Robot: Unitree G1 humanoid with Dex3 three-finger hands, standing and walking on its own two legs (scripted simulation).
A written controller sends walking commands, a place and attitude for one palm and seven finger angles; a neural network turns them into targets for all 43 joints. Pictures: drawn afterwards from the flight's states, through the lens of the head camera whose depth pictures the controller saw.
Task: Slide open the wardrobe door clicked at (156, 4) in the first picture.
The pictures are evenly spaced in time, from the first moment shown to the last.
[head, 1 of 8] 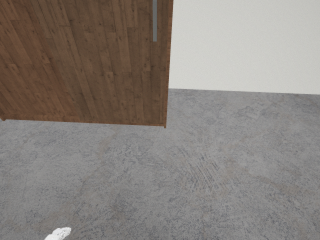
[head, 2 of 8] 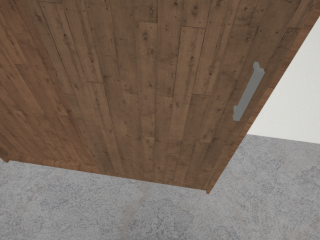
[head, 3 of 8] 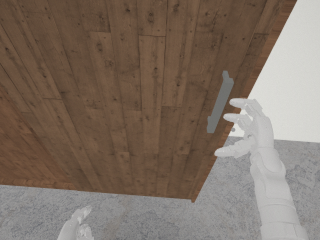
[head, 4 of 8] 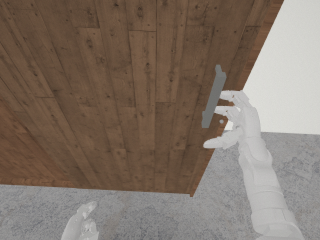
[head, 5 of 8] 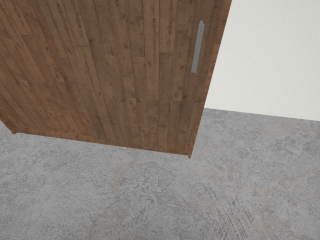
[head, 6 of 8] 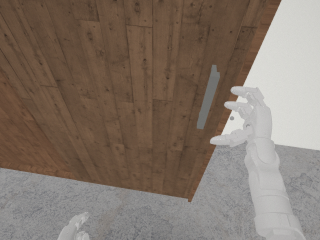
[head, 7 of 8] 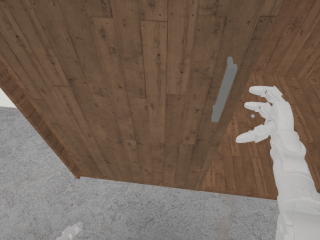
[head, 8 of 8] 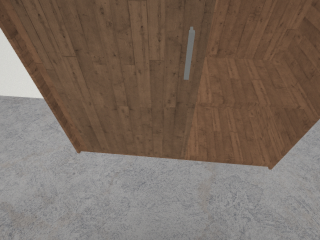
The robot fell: no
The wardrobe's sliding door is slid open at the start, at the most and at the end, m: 0.00 0.60 0.59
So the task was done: yes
